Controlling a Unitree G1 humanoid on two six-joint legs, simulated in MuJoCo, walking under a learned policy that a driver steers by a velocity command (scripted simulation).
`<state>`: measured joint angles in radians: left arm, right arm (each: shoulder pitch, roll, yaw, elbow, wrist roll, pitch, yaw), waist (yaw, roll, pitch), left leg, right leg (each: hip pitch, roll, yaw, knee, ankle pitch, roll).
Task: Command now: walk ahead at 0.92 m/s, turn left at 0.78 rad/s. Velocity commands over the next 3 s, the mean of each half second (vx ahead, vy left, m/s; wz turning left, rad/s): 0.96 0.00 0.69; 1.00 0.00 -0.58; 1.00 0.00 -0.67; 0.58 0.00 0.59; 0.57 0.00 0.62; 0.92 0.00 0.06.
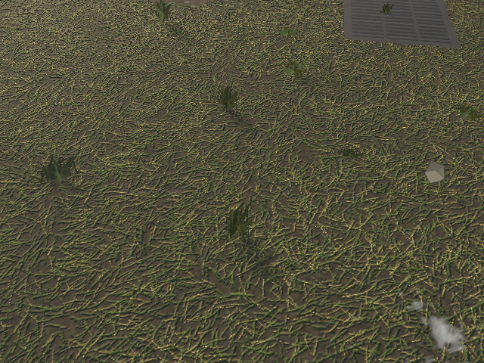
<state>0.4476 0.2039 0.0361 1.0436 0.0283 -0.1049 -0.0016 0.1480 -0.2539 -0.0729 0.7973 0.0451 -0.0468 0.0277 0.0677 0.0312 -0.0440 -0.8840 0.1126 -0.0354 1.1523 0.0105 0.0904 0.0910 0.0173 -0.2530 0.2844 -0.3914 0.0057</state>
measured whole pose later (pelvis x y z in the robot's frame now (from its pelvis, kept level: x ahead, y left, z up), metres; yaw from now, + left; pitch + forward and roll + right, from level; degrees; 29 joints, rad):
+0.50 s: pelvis +0.41 +0.06 +0.01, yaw +20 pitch +1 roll +0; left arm 0.03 0.24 0.02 0.64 0.00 -0.14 0.00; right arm 0.42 -0.19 -0.04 0.81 0.02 -0.10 0.00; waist -0.09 -0.03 0.01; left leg -0.01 -0.16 -0.10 0.35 -0.34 0.14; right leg -0.77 -0.14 0.06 0.70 0.18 0.01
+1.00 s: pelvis +0.91 +0.14 +0.01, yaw +0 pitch +2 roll +1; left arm 0.51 0.23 0.06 0.80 -0.04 -0.08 -0.01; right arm -0.05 -0.24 -0.02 0.56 -0.01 -0.16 0.01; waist 0.13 0.01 0.03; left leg -0.69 0.04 -0.16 0.57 0.10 -0.03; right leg 0.02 0.15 0.25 0.35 -0.37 -0.13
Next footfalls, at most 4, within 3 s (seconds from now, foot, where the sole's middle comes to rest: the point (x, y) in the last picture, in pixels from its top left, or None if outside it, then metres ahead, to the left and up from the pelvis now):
0.18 left None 0.33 0.09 -0.76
0.66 right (245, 277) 0.81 0.07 -0.76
1.08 left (191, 180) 1.22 0.30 -0.76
1.54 right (300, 130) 1.55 -0.11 -0.76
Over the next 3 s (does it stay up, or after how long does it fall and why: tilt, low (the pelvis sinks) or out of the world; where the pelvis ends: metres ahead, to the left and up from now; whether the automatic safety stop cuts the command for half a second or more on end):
stays up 2.34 0.01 -0.03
